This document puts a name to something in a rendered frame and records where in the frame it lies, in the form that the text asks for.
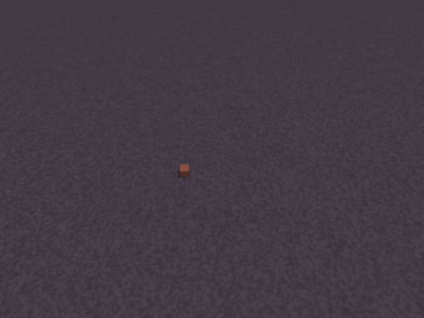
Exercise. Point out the cube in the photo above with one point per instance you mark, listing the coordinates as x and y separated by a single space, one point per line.
184 170

